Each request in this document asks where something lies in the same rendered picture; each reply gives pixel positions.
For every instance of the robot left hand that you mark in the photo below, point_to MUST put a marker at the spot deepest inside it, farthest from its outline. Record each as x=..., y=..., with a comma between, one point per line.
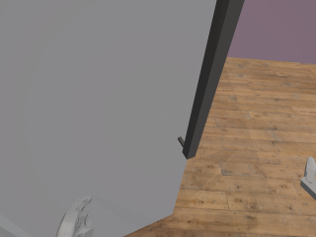
x=73, y=218

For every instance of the fridge door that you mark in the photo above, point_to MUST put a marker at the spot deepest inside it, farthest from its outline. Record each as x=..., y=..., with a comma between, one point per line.
x=94, y=95

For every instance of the robot right hand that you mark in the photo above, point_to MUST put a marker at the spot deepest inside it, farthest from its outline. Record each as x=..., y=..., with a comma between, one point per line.
x=308, y=182

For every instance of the handle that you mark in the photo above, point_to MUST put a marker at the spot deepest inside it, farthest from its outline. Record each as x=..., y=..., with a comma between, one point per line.
x=224, y=22

